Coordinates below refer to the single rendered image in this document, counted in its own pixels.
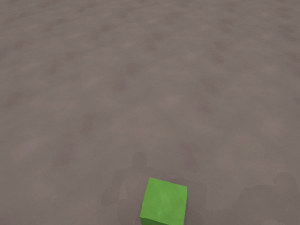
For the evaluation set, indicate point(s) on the carton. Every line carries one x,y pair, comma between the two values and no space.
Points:
164,203

